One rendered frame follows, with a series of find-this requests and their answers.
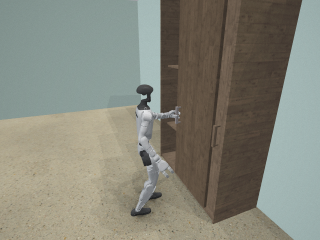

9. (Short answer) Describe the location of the wardrobe door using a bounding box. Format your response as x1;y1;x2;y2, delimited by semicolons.
206;0;239;212
175;0;228;208

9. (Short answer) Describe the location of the robot left forearm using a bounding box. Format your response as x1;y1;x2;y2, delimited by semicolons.
154;112;170;120

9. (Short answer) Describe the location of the left robot foot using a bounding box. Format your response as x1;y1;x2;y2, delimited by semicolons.
149;192;162;200

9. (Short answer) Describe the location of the right robot hand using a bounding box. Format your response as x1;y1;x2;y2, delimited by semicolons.
157;160;174;178

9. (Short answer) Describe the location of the robot right upper arm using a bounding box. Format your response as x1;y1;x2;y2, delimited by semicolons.
138;110;152;144

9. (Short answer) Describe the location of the robot right forearm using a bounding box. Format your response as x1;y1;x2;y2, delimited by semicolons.
140;137;162;164

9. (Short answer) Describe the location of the left robot hand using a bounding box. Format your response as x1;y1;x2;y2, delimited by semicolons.
169;110;181;118

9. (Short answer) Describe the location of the handle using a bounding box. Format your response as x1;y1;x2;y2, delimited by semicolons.
175;106;181;124
211;125;218;148

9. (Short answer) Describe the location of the robot torso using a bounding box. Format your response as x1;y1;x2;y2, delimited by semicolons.
135;107;154;157

